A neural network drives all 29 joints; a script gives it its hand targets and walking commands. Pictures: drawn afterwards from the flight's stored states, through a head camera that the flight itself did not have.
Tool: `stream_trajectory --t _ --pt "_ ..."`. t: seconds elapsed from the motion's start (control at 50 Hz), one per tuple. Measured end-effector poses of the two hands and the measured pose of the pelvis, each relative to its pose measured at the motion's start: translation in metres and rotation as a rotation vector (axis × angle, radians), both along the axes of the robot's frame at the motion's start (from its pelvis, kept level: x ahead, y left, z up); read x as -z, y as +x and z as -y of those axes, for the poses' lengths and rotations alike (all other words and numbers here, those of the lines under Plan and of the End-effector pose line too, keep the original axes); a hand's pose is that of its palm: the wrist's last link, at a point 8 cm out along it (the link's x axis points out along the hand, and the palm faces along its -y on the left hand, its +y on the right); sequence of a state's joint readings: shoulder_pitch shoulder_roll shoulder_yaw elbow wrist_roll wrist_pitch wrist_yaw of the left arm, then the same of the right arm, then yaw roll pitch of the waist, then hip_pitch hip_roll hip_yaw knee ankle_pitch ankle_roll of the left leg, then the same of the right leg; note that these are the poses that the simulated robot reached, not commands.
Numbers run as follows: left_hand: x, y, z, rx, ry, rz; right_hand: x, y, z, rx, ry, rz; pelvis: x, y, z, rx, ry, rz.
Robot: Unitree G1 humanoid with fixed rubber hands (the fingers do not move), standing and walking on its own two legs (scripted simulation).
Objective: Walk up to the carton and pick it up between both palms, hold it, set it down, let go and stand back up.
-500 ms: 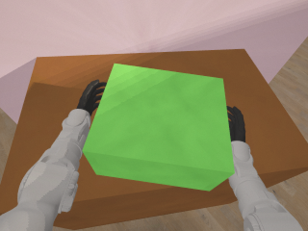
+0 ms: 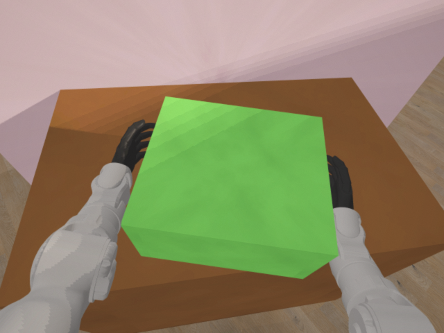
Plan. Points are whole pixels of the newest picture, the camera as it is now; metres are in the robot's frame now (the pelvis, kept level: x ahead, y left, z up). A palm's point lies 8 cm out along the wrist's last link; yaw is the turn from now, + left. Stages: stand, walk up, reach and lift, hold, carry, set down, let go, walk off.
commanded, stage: reach and lift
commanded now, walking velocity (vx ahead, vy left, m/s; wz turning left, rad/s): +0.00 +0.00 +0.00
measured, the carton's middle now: (232, 185) +0.40 -0.04 +0.02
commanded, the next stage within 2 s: none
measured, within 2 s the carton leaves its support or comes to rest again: neither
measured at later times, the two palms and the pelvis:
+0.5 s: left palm (123, 160) +0.44 +0.16 +0.06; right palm (340, 203) +0.34 -0.23 +0.03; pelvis -0.01 +0.00 +0.00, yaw +0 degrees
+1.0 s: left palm (105, 152) +0.42 +0.18 +0.11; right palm (339, 192) +0.35 -0.22 +0.06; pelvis -0.01 +0.00 +0.00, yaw +0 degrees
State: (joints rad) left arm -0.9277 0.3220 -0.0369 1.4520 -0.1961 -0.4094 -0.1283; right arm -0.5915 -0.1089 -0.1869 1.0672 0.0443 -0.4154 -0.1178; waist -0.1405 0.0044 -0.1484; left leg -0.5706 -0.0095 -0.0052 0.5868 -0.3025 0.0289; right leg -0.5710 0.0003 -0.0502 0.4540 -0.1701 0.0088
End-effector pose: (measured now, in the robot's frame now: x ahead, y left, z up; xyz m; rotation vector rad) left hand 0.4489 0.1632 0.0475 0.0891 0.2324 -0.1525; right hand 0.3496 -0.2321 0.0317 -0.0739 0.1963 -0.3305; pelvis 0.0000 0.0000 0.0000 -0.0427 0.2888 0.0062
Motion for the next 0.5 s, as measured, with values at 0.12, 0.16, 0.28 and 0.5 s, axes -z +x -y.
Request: stream_trajectory --t 0.12,0.16,0.28,0.5 --pt "-0.004 -0.006 0.001 0.000 0.005 0.010 0.000 -0.006 0.001 -0.002 -0.004 0.006 0.000 -0.002 0.000 -0.001 0.000 0.014" --pt "-0.006 -0.007 0.001 0.001 0.007 0.016 0.000 -0.007 0.001 -0.001 -0.003 0.012 0.000 -0.003 0.000 -0.001 0.000 0.017" --pt "-0.010 -0.010 0.000 -0.003 0.015 0.032 -0.001 -0.008 0.000 -0.006 0.003 0.028 0.000 -0.005 0.000 -0.001 0.001 0.020" --pt "-0.013 -0.011 -0.001 -0.008 0.022 0.042 -0.001 -0.008 -0.001 -0.008 0.010 0.036 0.000 -0.006 0.001 -0.001 0.001 0.022"
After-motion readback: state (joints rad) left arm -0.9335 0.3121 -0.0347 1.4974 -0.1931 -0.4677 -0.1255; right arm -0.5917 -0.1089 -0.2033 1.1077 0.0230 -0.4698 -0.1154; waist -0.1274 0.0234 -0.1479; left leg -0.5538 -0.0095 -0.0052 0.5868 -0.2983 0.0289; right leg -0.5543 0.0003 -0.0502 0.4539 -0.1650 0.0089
